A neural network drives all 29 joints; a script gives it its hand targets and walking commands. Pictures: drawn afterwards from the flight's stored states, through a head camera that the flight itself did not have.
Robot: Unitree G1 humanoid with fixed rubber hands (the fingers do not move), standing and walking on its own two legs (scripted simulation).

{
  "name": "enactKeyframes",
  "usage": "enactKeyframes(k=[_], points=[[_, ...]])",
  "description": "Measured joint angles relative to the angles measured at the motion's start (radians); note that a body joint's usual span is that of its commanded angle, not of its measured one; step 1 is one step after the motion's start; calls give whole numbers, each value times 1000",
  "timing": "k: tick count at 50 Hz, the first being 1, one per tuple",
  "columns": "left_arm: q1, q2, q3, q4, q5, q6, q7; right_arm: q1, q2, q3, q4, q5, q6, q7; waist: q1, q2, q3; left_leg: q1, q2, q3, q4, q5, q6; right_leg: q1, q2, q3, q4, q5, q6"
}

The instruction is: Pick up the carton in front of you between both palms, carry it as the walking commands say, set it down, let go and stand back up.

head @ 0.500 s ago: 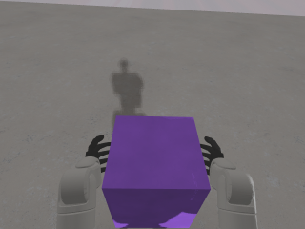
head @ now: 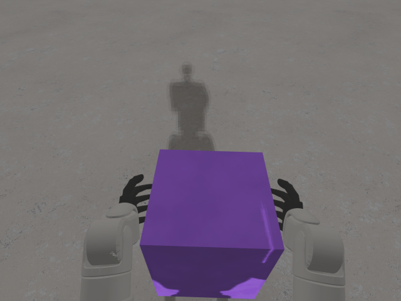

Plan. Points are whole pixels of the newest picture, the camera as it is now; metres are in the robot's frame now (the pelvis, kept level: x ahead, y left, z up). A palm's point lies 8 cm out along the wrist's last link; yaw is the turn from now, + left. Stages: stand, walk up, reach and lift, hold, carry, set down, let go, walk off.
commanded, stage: carry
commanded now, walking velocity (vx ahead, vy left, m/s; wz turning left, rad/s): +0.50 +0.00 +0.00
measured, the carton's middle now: (208, 226) +0.28 +0.00 +0.00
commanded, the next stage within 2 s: none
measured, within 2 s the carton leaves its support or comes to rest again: neither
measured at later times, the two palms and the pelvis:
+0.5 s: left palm (144, 112) +0.59 +0.18 +0.07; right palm (251, 114) +0.57 -0.12 +0.08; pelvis +0.32 +0.05 +0.00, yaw -4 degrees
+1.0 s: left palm (169, 61) +0.88 +0.14 +0.08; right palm (250, 64) +0.88 -0.16 +0.07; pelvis +0.61 +0.00 +0.01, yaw +0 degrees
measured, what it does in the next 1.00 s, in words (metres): walks ahead: left foot, then right foot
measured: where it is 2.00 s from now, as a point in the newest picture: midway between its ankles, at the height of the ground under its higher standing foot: (202, 222)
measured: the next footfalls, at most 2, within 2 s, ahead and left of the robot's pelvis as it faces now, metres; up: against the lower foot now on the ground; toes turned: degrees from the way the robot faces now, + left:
left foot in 0.38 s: +0.42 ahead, +0.12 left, +0.00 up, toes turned +10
right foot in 0.86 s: +0.73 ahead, -0.09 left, +0.00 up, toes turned +2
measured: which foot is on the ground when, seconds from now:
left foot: up 0.00-0.36, down 0.38-0.88, up 0.90-1.00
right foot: down 0.00-0.38, up 0.40-0.84, down 0.86-1.00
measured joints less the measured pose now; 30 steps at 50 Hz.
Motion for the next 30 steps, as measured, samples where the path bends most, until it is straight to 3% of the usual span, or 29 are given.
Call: enactKeyframes(k=[2,4,11,17,19,21,24,26,30], points=[[16,2,3,-9,-4,-2,0,6,3,10,1,-4,-2,0,2,-8,20,-117,-1,0,73,66,18,56,4,-1,-62,3,11],[29,3,4,-30,-8,-9,0,9,1,23,-6,-3,-11,0,6,-15,34,-201,8,7,36,123,22,111,8,4,-122,2,12],[43,5,1,-113,-19,-22,0,18,0,45,-80,0,-27,0,5,-27,25,-316,33,40,-322,293,-2,299,15,23,-261,-48,44],[30,4,-8,-120,-9,6,-3,20,0,35,-97,4,-5,0,-1,-33,-11,-246,4,112,-539,382,19,455,1,35,-255,-184,105],[23,3,-2,-114,-4,16,-3,7,1,32,-80,5,2,0,-3,-43,-16,-185,-15,147,-588,382,40,470,-22,51,-151,-278,129],[14,4,21,-87,-1,17,-4,-11,4,36,-24,2,-14,1,-19,-78,-9,-184,-34,170,-507,344,83,372,-65,99,133,-319,130],[21,3,33,-56,6,20,-4,-18,5,36,31,3,-19,1,-25,-65,22,-127,-30,179,-527,272,91,135,-25,179,558,-282,95],[27,4,22,-50,7,16,-5,-3,3,35,28,5,-24,1,-27,-55,40,-70,-33,179,-591,274,82,15,-21,177,628,-215,77],[37,5,-1,-68,6,-8,-5,26,0,34,-15,13,-44,2,-32,-42,55,44,-42,166,-708,268,77,-133,-38,162,508,-108,76]])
